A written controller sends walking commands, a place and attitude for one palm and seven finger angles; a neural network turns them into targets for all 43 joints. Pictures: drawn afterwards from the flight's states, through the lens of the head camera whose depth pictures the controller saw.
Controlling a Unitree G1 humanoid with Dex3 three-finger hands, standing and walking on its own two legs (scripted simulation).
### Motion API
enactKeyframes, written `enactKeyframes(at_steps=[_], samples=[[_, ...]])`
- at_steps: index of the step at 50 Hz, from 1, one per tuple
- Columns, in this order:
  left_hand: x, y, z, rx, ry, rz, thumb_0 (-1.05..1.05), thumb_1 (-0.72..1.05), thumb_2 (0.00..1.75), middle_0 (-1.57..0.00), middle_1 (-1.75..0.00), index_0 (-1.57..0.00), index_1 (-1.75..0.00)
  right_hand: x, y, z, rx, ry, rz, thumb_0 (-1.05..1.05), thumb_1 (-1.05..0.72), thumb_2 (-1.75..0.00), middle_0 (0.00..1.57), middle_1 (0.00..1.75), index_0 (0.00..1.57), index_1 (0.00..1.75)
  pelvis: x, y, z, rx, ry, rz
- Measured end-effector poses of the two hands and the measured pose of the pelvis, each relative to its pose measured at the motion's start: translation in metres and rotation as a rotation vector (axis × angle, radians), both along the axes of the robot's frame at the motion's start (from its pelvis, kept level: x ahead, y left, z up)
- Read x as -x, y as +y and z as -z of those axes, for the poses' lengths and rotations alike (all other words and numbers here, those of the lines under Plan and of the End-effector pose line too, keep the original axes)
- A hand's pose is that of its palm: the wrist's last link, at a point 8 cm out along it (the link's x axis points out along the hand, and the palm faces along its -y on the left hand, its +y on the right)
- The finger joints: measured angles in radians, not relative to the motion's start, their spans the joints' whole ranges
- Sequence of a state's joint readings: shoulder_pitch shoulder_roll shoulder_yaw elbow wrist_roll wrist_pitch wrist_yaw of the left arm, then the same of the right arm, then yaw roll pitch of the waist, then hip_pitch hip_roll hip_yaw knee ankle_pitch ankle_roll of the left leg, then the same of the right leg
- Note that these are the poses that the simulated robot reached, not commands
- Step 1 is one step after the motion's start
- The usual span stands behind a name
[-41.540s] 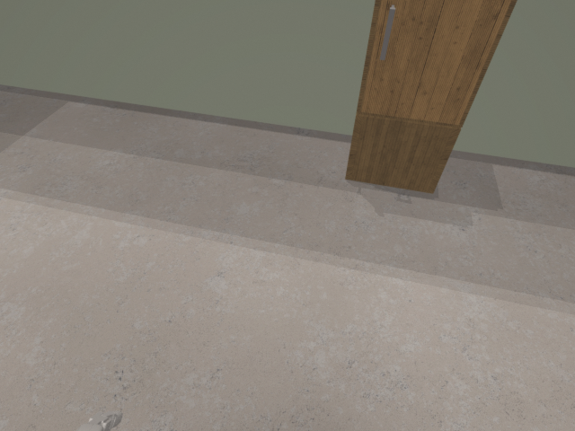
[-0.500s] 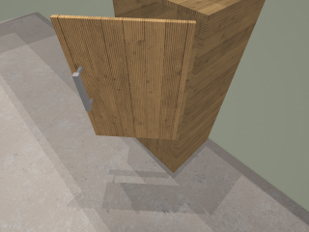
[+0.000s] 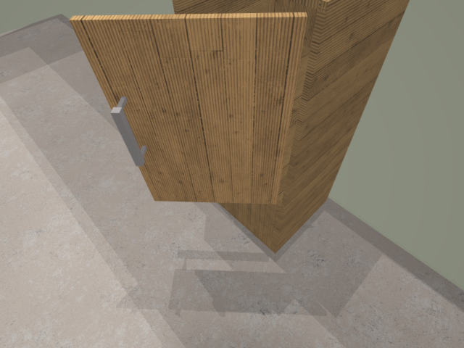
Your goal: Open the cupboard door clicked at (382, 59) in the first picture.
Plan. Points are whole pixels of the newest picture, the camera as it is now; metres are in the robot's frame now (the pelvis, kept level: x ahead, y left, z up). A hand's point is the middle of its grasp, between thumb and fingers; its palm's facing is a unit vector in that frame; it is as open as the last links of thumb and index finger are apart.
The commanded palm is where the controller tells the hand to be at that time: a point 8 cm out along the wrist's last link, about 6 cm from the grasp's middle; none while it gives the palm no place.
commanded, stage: shuffle to correct the standing spot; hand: left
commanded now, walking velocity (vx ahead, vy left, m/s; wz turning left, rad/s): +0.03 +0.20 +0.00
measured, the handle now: (132, 133) +0.55 +0.29 +0.01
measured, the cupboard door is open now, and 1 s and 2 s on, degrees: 43 43 43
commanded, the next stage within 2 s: come to a stop and stand still in 0.14 s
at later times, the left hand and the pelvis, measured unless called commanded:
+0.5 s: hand out of the picture +0.03 +0.30 -0.17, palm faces +0.09 -0.97 -0.23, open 7.4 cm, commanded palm none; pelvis +0.01 +0.09 +0.01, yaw +2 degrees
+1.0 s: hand out of the picture +0.04 +0.23 -0.16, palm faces +0.06 -0.98 -0.21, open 7.4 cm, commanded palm none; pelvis -0.01 +0.06 +0.01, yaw +3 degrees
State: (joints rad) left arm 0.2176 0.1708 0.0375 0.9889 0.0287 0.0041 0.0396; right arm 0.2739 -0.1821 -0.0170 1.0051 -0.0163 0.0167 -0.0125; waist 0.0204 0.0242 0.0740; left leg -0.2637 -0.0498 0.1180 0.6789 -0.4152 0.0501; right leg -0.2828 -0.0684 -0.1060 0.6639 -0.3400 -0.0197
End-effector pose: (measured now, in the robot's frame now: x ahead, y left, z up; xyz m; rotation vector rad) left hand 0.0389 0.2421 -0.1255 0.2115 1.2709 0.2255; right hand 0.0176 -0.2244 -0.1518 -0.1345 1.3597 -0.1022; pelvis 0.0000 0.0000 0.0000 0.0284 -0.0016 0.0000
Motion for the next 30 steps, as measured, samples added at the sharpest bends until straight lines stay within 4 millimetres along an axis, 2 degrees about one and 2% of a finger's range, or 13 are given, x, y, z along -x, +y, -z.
enactKeyframes(at_steps=[3,9,14,17,19,22,25,30], samples=[[0.001,0.002,-0.009,-0.003,-0.037,-0.017,0.00,0.91,0.90,-0.20,-0.30,-0.20,-0.30,-0.011,0.003,-0.003,-0.004,0.004,-0.019,0.00,-0.90,-0.90,0.20,0.30,0.20,0.30,-0.001,0.005,-0.005,-0.007,-0.001,-0.021],[0.025,0.016,-0.013,0.023,0.028,-0.032,0.00,0.90,0.90,-0.20,-0.30,-0.20,-0.30,-0.049,0.014,-0.024,0.002,-0.083,-0.035,0.00,-0.90,-0.90,0.20,0.30,0.20,0.30,-0.001,0.022,-0.017,-0.032,0.012,-0.015],[0.040,0.049,-0.001,0.046,0.082,-0.051,0.00,0.90,0.90,-0.20,-0.30,-0.20,-0.30,-0.078,0.034,-0.034,0.041,-0.156,-0.060,0.00,-0.90,-0.90,0.19,0.30,0.20,0.30,-0.002,0.050,-0.012,-0.034,0.017,-0.011],[0.043,0.078,0.018,0.049,0.103,-0.064,0.00,0.90,0.90,-0.20,-0.30,-0.20,-0.30,-0.086,0.049,-0.029,0.085,-0.201,-0.071,0.00,-0.90,-0.90,0.19,0.30,0.20,0.30,-0.007,0.073,0.003,0.006,0.019,-0.019],[0.040,0.093,0.022,0.038,0.113,-0.072,0.00,0.90,0.90,-0.20,-0.30,-0.20,-0.30,-0.082,0.062,-0.030,0.096,-0.191,-0.076,0.00,-0.90,-0.90,0.19,0.30,0.20,0.30,-0.007,0.079,0.003,0.003,0.014,-0.028],[0.030,0.104,0.019,0.037,0.086,-0.073,0.01,0.91,0.90,-0.20,-0.30,-0.20,-0.30,-0.068,0.079,-0.036,0.093,-0.154,-0.085,0.00,-0.90,-0.90,0.19,0.30,0.20,0.30,-0.008,0.085,-0.004,0.013,0.012,-0.036],[0.018,0.103,0.012,0.058,0.058,-0.057,0.01,0.91,0.90,-0.19,-0.30,-0.19,-0.30,-0.052,0.089,-0.038,0.088,-0.120,-0.063,0.00,-0.92,-0.90,0.20,0.30,0.20,0.30,-0.008,0.089,-0.011,0.021,0.011,-0.036],[0.002,0.088,0.004,0.088,0.044,-0.007,0.00,0.91,0.90,-0.19,-0.30,-0.19,-0.30,-0.022,0.084,-0.035,0.086,-0.071,-0.011,0.00,-0.93,-0.90,0.20,0.30,0.20,0.30,-0.003,0.089,-0.016,0.026,0.011,-0.020]])
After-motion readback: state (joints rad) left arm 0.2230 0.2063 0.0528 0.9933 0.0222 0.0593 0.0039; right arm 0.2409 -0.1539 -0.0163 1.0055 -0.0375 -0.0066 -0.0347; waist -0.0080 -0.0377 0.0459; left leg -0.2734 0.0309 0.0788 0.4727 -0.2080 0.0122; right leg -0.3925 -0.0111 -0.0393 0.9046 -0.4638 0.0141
